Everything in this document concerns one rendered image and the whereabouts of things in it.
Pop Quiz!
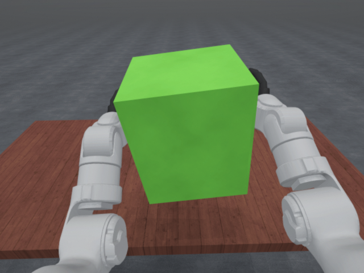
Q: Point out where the left robot forearm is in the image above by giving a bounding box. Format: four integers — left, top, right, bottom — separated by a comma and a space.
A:
59, 112, 127, 257

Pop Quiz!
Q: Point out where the carton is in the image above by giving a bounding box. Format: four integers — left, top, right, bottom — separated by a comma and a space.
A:
113, 44, 259, 204

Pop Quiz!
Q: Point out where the robot right upper arm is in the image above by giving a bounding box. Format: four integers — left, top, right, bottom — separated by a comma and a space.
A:
282, 186, 364, 273

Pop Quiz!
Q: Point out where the right robot forearm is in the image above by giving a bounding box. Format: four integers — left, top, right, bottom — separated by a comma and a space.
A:
255, 94, 360, 231

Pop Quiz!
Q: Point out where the robot left upper arm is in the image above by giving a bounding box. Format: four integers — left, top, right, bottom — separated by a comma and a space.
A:
32, 213, 128, 273

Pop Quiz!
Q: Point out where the left robot hand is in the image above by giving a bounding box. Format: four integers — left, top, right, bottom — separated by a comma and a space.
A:
107, 88, 119, 113

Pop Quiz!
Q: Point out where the right robot hand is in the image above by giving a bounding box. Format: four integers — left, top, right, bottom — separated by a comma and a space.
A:
249, 68, 270, 95

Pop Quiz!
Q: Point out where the table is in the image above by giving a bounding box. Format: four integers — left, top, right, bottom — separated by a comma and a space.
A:
0, 117, 364, 259

